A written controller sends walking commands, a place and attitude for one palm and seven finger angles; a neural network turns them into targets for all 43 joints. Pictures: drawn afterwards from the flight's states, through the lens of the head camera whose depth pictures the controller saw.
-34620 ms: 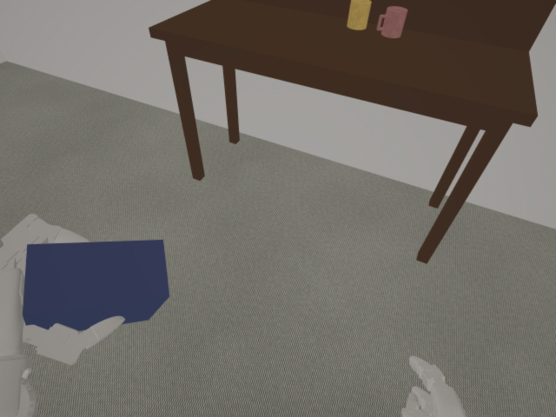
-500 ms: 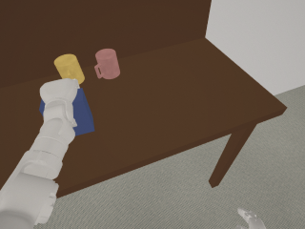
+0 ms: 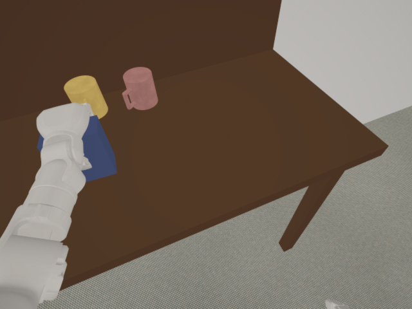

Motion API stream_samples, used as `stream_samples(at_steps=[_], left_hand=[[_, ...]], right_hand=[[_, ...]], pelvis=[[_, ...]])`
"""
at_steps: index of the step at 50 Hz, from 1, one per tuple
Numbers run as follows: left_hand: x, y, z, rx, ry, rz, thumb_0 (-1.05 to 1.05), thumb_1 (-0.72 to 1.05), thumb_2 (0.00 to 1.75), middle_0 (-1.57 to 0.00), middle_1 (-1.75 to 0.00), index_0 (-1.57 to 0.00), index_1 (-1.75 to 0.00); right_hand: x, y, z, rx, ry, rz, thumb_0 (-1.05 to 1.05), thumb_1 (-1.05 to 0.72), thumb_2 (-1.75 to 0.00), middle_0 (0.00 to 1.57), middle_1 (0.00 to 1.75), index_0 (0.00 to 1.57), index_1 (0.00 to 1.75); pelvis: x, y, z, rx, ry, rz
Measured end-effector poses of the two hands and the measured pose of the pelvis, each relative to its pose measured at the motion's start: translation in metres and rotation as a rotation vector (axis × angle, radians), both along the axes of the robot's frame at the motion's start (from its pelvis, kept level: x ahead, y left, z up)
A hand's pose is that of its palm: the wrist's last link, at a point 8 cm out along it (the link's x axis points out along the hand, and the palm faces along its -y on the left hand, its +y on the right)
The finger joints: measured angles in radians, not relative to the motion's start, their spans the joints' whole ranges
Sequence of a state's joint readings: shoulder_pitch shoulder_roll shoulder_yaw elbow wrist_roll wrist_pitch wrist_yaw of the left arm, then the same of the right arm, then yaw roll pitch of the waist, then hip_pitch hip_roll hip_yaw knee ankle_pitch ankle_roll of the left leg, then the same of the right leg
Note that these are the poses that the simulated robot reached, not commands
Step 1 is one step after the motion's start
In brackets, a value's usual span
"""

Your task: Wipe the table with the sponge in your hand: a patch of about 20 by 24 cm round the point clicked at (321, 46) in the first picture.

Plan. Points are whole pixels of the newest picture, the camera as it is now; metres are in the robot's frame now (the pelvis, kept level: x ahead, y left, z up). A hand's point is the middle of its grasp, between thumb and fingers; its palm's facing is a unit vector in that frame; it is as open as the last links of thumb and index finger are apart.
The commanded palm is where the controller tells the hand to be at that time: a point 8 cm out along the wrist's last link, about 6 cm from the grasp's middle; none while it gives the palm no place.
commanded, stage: slide back across to the first lane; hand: left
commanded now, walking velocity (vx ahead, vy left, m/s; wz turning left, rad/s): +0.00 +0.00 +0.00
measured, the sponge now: (85, 158) +0.41 +0.29 +0.05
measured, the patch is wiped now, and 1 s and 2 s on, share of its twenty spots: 0.95 0.95 0.95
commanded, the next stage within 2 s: wipe back along the first lane in 0.36 s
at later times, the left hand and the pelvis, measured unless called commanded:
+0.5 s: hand (37, 154) +0.38 +0.35 +0.10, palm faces -0.06 -0.04 -1.00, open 10.6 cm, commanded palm +0.36 +0.34 +0.15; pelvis +0.02 +0.03 +0.00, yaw +2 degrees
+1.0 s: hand (38, 172) +0.34 +0.33 +0.10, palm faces +0.02 -0.05 -1.00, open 10.6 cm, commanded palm +0.30 +0.32 +0.13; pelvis +0.01 +0.03 +0.00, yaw +2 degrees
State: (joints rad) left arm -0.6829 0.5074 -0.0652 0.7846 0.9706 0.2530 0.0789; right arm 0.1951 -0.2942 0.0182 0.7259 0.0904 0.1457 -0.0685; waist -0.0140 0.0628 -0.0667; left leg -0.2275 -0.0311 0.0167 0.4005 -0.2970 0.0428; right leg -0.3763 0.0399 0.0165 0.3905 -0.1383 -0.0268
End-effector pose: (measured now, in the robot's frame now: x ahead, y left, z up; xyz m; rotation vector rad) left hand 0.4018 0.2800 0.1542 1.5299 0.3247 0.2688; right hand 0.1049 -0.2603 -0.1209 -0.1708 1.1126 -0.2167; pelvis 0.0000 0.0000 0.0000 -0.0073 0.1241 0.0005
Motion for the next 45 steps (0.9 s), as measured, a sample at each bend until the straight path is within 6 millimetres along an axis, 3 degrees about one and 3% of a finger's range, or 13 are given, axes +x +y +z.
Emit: stream_samples(at_steps=[13, 19, 27, 37, 45], left_hand=[[-0.028, 0.043, 0.004, -0.016, 0.017, 0.057, 0.01, -0.54, 1.04, -0.67, -1.3, -0.69, -1.29], [-0.034, 0.057, 0.004, -0.015, 0.031, 0.044, 0.01, -0.54, 1.04, -0.67, -1.31, -0.69, -1.29], [-0.037, 0.067, 0.002, -0.009, 0.031, 0.024, 0.01, -0.54, 1.04, -0.67, -1.31, -0.69, -1.29], [-0.055, 0.059, -0.001, -0.01, -0.025, 0.011, 0.01, -0.54, 1.04, -0.67, -1.31, -0.69, -1.29], [-0.07, 0.053, -0.002, -0.02, -0.043, 0.032, 0.01, -0.53, 1.04, -0.66, -1.31, -0.68, -1.3]], right_hand=[[0.07, 0.03, 0.019, 0.005, -0.13, 0.11, 0.01, -0.9, -0.9, 0.2, 0.3, 0.2, 0.3], [0.091, 0.045, 0.025, 0.006, -0.163, 0.16, 0.01, -0.9, -0.9, 0.2, 0.3, 0.2, 0.3], [0.09, 0.058, 0.021, 0.025, -0.143, 0.179, 0.01, -0.9, -0.9, 0.2, 0.3, 0.2, 0.3], [0.077, 0.062, 0.011, 0.053, -0.096, 0.17, 0.01, -0.9, -0.9, 0.2, 0.3, 0.2, 0.3], [0.087, 0.062, 0.017, 0.061, -0.147, 0.18, 0.01, -0.9, -0.9, 0.2, 0.3, 0.2, 0.3]], pelvis=[[0.011, 0.015, 0.002, -0.012, -0.035, 0.024], [0.014, 0.021, 0.002, -0.016, -0.037, 0.037], [0.016, 0.027, 0.002, -0.021, -0.03, 0.042], [0.019, 0.033, 0.002, -0.023, -0.037, 0.039], [0.015, 0.031, 0.002, -0.021, -0.055, 0.032]])
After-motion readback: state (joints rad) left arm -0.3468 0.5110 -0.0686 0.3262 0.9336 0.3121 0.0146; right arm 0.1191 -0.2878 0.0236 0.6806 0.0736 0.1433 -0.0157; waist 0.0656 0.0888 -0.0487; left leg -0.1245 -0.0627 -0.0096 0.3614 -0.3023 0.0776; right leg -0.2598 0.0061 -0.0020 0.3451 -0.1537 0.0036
